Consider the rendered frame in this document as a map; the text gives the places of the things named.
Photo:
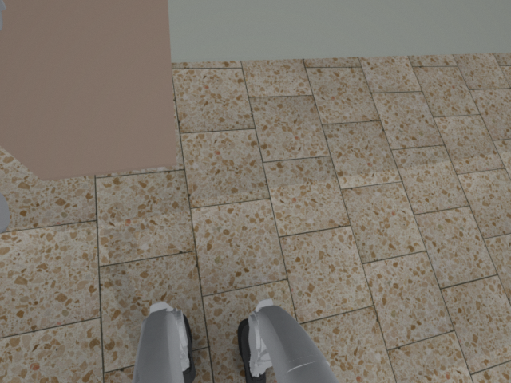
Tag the right robot foot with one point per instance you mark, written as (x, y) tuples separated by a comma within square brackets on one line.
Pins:
[(245, 353)]

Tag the cabinet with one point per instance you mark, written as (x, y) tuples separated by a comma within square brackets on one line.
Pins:
[(86, 86)]

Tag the robot left thigh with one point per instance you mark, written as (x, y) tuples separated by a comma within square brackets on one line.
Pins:
[(163, 336)]

